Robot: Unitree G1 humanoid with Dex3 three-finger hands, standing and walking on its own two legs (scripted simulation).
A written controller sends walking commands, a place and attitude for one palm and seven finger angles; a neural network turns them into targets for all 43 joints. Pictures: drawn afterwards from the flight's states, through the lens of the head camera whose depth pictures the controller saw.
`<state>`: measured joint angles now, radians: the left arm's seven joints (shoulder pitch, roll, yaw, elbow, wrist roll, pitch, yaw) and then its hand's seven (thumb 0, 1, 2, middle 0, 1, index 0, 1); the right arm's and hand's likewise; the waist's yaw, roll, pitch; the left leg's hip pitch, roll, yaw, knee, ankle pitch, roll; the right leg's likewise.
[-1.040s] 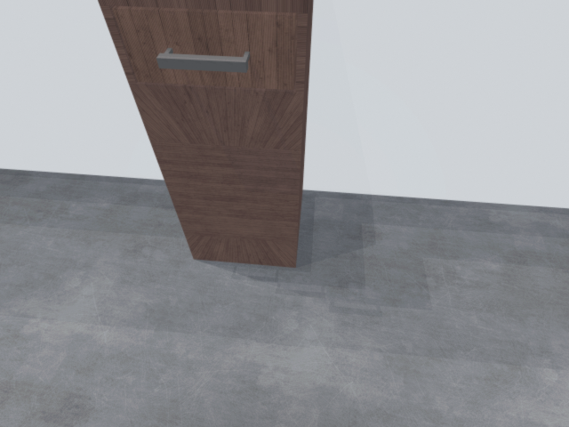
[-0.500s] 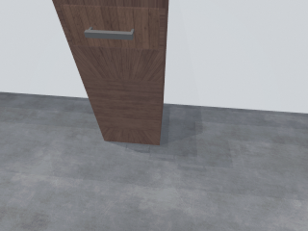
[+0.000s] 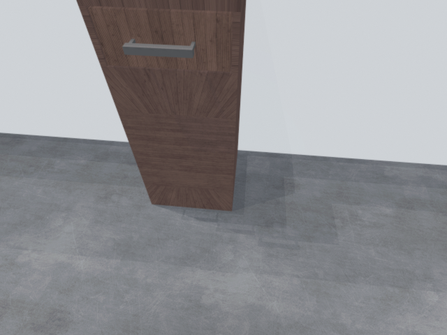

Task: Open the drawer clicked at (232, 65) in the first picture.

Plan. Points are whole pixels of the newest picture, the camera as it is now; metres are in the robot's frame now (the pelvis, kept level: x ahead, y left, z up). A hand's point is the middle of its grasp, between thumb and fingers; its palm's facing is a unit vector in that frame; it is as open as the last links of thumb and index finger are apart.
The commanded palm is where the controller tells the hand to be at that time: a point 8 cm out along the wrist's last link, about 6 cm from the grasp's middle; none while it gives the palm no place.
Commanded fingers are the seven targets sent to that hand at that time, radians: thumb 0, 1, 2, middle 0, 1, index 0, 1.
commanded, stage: take the last steps up to it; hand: left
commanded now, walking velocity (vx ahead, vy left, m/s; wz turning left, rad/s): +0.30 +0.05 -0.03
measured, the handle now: (160, 46) +0.81 +0.22 +0.12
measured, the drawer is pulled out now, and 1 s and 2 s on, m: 0.00 0.00 0.00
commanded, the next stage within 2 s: come to a stop and stand still in 0.66 s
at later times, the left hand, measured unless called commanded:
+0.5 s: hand (130, 322) +0.17 +0.21 -0.16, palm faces +0.01 -0.98 -0.22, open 7.3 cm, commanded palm none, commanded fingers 0.00 0.90 0.90 -0.20 -0.30 -0.20 -0.30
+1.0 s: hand (160, 268) +0.29 +0.17 -0.18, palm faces +0.07 -0.98 -0.19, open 7.3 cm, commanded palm none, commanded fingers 0.00 0.90 0.90 -0.20 -0.30 -0.20 -0.30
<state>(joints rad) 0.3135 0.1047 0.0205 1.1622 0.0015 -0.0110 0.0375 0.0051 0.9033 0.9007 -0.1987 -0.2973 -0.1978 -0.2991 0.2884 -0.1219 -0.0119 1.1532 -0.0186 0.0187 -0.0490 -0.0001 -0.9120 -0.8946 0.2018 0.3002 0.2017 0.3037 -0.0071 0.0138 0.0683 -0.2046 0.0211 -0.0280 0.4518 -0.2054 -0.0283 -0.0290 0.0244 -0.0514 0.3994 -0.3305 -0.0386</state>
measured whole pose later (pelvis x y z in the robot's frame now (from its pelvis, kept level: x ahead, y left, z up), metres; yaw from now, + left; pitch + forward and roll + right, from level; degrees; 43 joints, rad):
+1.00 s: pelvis +0.27 +0.00 +0.00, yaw +0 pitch +0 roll +0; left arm 0.21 0.16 0.05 1.08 0.01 0.01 0.03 0.01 0.93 0.90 -0.20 -0.30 -0.20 -0.30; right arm 0.18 -0.15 -0.03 1.05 -0.01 0.00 -0.05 0.00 -0.94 -0.89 0.20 0.30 0.20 0.30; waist 0.02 -0.02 0.10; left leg -0.23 0.04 0.08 0.51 -0.27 0.00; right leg -0.21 -0.05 -0.10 0.57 -0.34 0.01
